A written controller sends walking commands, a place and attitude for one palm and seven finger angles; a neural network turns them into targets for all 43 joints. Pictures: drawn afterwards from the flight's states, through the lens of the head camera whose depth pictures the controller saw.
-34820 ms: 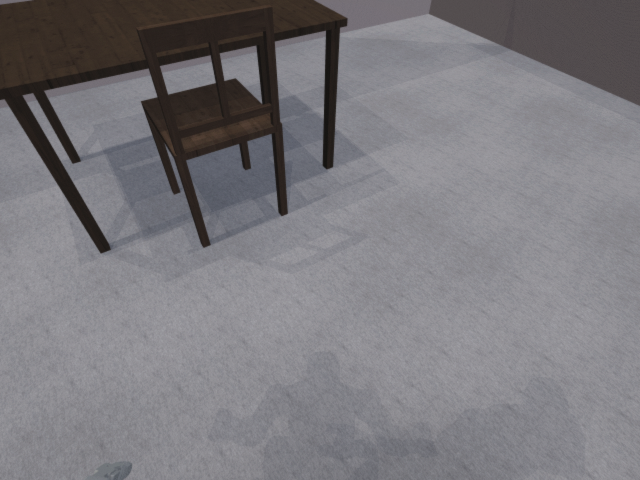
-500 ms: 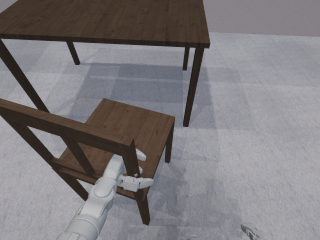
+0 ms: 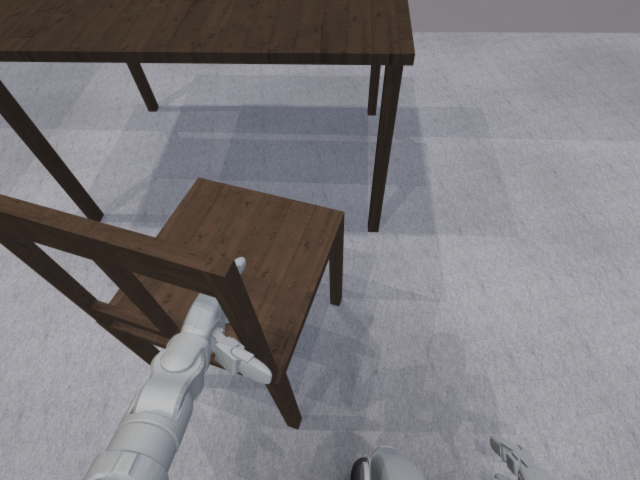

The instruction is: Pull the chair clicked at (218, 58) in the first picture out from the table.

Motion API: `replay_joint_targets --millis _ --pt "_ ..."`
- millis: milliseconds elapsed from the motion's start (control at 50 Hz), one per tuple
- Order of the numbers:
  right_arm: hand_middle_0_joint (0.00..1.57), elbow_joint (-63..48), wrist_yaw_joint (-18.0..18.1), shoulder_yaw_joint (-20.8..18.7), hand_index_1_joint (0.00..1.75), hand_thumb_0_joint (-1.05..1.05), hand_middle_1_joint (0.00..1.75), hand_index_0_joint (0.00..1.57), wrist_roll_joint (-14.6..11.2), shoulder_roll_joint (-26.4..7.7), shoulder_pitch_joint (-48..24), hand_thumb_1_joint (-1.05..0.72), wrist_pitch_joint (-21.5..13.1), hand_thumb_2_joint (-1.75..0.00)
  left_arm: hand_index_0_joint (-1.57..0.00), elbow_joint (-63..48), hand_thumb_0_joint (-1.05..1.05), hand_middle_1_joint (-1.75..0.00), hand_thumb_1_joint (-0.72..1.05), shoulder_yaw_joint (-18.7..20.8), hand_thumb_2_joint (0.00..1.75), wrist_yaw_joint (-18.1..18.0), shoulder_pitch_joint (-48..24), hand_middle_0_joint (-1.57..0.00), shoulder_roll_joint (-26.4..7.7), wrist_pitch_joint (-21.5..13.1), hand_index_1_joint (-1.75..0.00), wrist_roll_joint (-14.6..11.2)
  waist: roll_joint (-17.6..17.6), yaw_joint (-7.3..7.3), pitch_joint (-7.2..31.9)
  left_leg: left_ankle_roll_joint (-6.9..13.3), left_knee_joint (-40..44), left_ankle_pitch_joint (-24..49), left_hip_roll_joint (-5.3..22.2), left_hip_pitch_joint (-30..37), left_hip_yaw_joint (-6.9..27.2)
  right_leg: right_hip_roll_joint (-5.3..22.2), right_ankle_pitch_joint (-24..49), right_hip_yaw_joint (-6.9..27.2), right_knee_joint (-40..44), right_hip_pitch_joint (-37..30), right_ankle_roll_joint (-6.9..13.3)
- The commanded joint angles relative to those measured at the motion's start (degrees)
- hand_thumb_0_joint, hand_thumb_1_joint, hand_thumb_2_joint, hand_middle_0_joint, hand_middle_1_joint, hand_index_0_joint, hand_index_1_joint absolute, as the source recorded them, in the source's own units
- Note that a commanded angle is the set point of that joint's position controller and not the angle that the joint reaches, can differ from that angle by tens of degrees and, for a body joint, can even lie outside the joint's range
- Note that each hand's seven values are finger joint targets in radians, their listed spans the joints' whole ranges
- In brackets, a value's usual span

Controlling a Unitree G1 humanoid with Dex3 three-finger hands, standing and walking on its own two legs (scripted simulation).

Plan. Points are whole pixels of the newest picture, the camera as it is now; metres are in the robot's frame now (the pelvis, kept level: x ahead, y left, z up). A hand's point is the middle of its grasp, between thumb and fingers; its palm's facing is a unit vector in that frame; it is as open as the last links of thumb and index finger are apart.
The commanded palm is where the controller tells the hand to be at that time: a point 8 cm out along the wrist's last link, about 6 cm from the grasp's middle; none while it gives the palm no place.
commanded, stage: draw the fingers out of the gap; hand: left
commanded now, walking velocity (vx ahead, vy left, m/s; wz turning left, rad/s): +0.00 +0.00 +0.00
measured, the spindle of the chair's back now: (141, 298) +0.39 +0.28 -0.06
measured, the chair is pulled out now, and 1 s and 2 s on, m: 0.47 0.47 0.47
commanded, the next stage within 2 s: draw the hand back to the body in 0.82 s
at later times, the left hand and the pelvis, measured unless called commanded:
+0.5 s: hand (235, 393) +0.24 +0.11 -0.03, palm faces -0.20 -0.97 -0.10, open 17.5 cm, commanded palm +0.23 +0.16 -0.01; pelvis +0.00 -0.01 +0.00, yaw +2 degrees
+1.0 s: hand (221, 446) +0.18 +0.11 -0.01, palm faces -0.15 -0.99 +0.00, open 17.5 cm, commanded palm +0.16 +0.18 +0.01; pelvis +0.01 +0.01 -0.01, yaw +2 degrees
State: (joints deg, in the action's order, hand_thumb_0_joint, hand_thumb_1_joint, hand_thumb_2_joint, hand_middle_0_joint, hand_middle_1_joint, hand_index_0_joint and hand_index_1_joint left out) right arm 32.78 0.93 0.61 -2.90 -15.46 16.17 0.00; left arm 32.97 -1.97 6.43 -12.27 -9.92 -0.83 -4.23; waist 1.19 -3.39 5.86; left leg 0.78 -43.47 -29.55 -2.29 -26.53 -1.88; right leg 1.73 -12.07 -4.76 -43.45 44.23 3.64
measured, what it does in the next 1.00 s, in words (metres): stands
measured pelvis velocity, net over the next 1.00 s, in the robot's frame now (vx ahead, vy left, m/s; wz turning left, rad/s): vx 0.01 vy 0.01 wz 0.03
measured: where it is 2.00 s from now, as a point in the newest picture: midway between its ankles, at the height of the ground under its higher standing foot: outside the picture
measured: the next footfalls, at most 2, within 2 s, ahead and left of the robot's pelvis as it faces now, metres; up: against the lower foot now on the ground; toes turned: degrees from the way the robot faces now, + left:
none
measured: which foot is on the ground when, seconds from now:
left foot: down 0.00-1.00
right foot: down 0.00-1.00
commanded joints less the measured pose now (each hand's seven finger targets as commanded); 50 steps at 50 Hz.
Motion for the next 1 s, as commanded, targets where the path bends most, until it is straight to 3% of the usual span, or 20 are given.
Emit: replay_joint_targets --millis 0,20,40,100,180,200,280,300,360,440,460,480,520,660,780,820,920,940,960,980 --pt "0.20 -7.8 0.5 -2.5 0.30 0.00 0.30 0.20 -0.5 -6.6 -0.9 -0.90 -2.7 -0.90 0.00 -13.3 0.00 0.00 -0.55 2.9 0.20 0.9 -10.9 0.00 -6.6 -3.3 0.00 -0.7 -4.9 -0.16 17.8 0.3 6.9 14.4 -0.2 -14.7 0.6 1.2 7.8 6.3 3.7 -34.6 -2.9" --pt "0.20 -8.0 0.5 -2.6 0.30 0.00 0.30 0.20 -0.5 -6.5 -1.1 -0.90 -2.8 -0.90 0.00 -13.9 0.00 0.00 -0.55 2.2 0.20 1.0 -11.2 0.00 -6.1 -3.3 0.00 -0.6 -4.1 -0.20 17.5 0.3 6.8 14.0 -0.2 -14.6 0.6 1.3 7.0 6.4 3.9 -33.9 -2.9" --pt "0.20 -7.6 0.7 -2.5 0.30 0.00 0.30 0.20 -0.5 -6.7 -1.0 -0.90 -2.7 -0.90 0.00 -13.9 0.00 0.00 -0.55 3.5 0.20 0.8 -14.3 0.00 -8.2 -3.4 0.00 -0.4 -5.0 -0.90 16.9 0.4 6.4 13.1 -0.3 -15.0 0.5 1.5 5.9 6.9 4.4 -33.8 -3.2" --pt "0.20 -8.3 0.6 -2.6 0.30 0.00 0.30 0.20 -0.6 -6.6 -1.6 -0.90 -2.7 -0.90 0.00 -14.1 0.00 0.00 -0.55 4.7 0.20 1.3 -7.4 0.00 -8.8 -3.2 0.00 -0.7 -4.2 0.54 17.0 0.5 6.5 12.7 -0.4 -15.0 0.1 1.8 4.3 7.5 5.1 -35.0 -3.1" --pt "0.20 -9.7 0.3 -2.6 0.30 0.00 0.30 0.20 -0.8 -6.3 -2.6 -0.90 -2.8 -0.90 0.00 -17.9 0.00 0.00 -0.55 3.4 0.20 2.7 -1.5 0.00 -7.6 -3.2 0.00 -1.1 -3.9 0.74 18.0 0.5 6.4 13.6 -0.5 -14.5 0.2 2.0 5.9 7.7 5.1 -36.3 -3.1" --pt "0.20 -10.2 0.2 -2.7 0.30 0.00 0.30 0.20 -0.8 -6.3 -2.8 -0.90 -2.9 -0.90 0.00 -18.8 0.00 0.00 -0.55 3.6 0.20 3.0 1.9 0.00 -7.8 -3.1 0.00 -1.1 -3.5 1.38 17.9 0.5 6.4 13.7 -0.4 -14.5 0.2 1.9 5.8 7.5 4.9 -36.3 -3.0" --pt "0.20 -11.5 0.2 -2.5 0.30 0.00 0.30 0.20 -0.8 -6.2 -3.6 -0.90 -3.3 -0.90 0.00 -23.5 0.00 0.00 -0.55 3.1 0.20 3.3 6.1 0.00 -8.2 -3.1 0.00 -1.1 -5.1 0.82 15.8 0.7 6.0 12.4 -0.4 -14.7 0.7 2.0 3.0 7.9 5.7 -35.1 -3.2" --pt "0.20 -11.8 0.2 -2.5 0.30 0.00 0.30 0.20 -0.8 -6.1 -3.9 -0.90 -3.6 -0.90 0.00 -25.0 0.00 0.00 -0.55 2.5 0.20 3.4 8.0 0.00 -7.6 -3.2 0.00 -1.1 -3.9 0.96 15.4 0.7 5.8 12.3 -0.5 -14.4 0.6 2.1 2.2 7.9 5.8 -34.4 -3.2" --pt "0.20 -12.3 0.5 -2.3 0.30 0.00 0.30 0.20 -0.7 -6.1 -4.1 -0.90 -4.4 -0.90 0.00 -28.5 0.00 0.00 -0.55 0.4 0.20 2.9 7.1 0.00 -6.9 -3.2 0.00 -0.7 -4.6 -0.32 12.9 0.8 5.4 10.6 -0.5 -14.2 1.1 1.9 -1.9 7.8 6.6 -31.8 -3.4" --pt "0.20 -12.7 0.9 -2.1 0.30 0.00 0.30 0.20 -0.6 -5.8 -4.1 -0.90 -5.9 -0.90 0.00 -31.8 0.00 0.00 -0.55 -1.6 0.20 2.1 10.1 0.00 -5.7 -3.2 0.00 -0.3 -3.9 -0.33 11.7 0.8 5.4 8.4 -0.5 -13.3 1.6 2.0 -6.6 7.0 7.0 -29.7 -3.4" --pt "0.20 -12.8 1.0 -2.1 0.30 0.00 0.30 0.20 -0.6 -5.8 -4.1 -0.90 -6.3 -0.90 0.00 -33.1 0.00 0.00 -0.55 -1.7 0.20 1.7 9.6 0.00 -6.0 -3.3 0.00 -0.2 -4.1 -0.68 11.9 0.9 5.2 8.4 -0.5 -13.0 1.7 2.0 -6.9 6.9 7.0 -29.3 -3.4" --pt "0.20 -12.9 1.1 -2.0 0.30 0.00 0.30 0.20 -0.5 -5.7 -4.0 -0.90 -6.7 -0.90 0.00 -33.5 0.00 0.00 -0.55 -1.3 0.20 1.5 11.4 0.00 -6.4 -3.2 0.00 -0.1 -3.1 -0.02 12.1 0.7 5.3 8.0 -0.5 -13.0 1.8 2.1 -7.7 6.8 6.9 -29.6 -3.3" --pt "0.20 -12.8 1.4 -1.7 0.30 0.00 0.30 0.20 -0.4 -5.8 -3.9 -0.90 -7.1 -0.90 0.00 -33.6 0.00 0.00 -0.55 -0.5 0.20 1.1 12.4 0.00 -7.5 -2.9 0.00 0.2 -4.4 -0.03 11.1 0.7 5.1 7.3 -0.6 -13.8 1.9 2.1 -9.1 6.7 6.9 -29.2 -3.3" --pt "0.20 -15.1 1.1 -1.5 0.30 0.00 0.30 0.20 -0.2 -5.5 -4.2 -0.90 -7.7 -0.90 0.00 -37.1 0.00 0.00 -0.55 -1.2 0.20 1.0 25.6 0.00 -6.6 -0.8 0.00 1.0 -2.7 1.48 10.3 0.4 5.3 9.0 -0.4 -14.7 2.3 1.8 -6.5 5.4 5.0 -29.0 -2.8" --pt "0.20 -17.3 1.4 -1.6 0.30 0.00 0.30 0.20 -0.1 -5.3 -3.1 -0.90 -8.8 -0.90 0.00 -44.8 0.00 0.00 -0.55 -4.4 0.20 0.9 31.5 0.00 -4.5 -0.1 0.00 1.3 -3.0 0.52 8.7 0.4 4.2 9.7 -0.1 -14.6 3.0 1.3 -5.6 4.2 3.7 -25.9 -2.7" --pt "0.20 -17.5 1.5 -1.9 0.30 0.00 0.30 0.20 0.1 -5.1 -2.1 -0.90 -9.6 -0.90 0.00 -47.7 0.00 0.00 -0.55 -4.5 0.20 0.6 34.4 0.00 -4.5 -0.5 0.00 1.4 -2.4 0.60 10.2 0.4 3.5 11.8 -0.1 -13.7 3.2 1.1 -2.5 3.7 2.6 -26.1 -2.6" --pt "0.20 -18.0 1.8 -2.3 0.30 0.00 0.30 0.20 0.3 -4.7 -1.1 -0.90 -10.5 -0.90 0.00 -51.8 0.00 0.00 -0.55 -5.4 0.20 -0.8 41.1 0.00 -4.1 -0.8 0.00 2.7 -2.6 0.46 9.2 0.0 2.2 13.9 0.0 -14.0 3.7 0.7 -0.2 2.6 0.5 -23.7 -2.5" --pt "0.20 -17.8 1.7 -1.6 0.30 0.00 0.30 0.20 0.6 -3.5 -1.9 -0.90 -12.3 -0.90 0.00 -59.5 0.00 0.00 -0.55 -3.2 0.20 -1.1 36.3 0.00 2.1 -8.2 0.00 -6.4 -5.3 0.15 7.9 -0.9 -0.4 13.4 -0.6 -15.8 4.1 0.2 -0.7 1.6 -0.4 -20.5 -2.6" --pt "0.20 -15.6 1.6 -1.6 0.30 0.00 0.30 0.20 0.8 -3.9 -2.0 -0.90 -13.4 -0.90 0.00 -58.1 0.00 0.00 -0.55 -2.5 0.20 -1.4 36.9 0.00 -0.7 -12.2 0.00 -5.7 -3.1 0.64 8.3 -1.1 -1.1 13.4 -0.3 -16.0 4.0 0.1 -0.8 2.0 -1.8 -19.6 -2.2" --pt "0.20 -14.9 1.5 -1.7 0.30 0.00 0.30 0.20 0.8 -3.9 -1.6 -0.90 -14.0 -0.90 0.00 -57.5 0.00 0.00 -0.55 -1.3 0.20 -1.6 39.0 0.00 -1.7 -14.0 0.00 -5.8 -2.1 1.37 9.2 -1.4 -0.8 13.9 -0.4 -15.5 4.1 0.1 -0.5 1.9 -2.2 -20.3 -2.0"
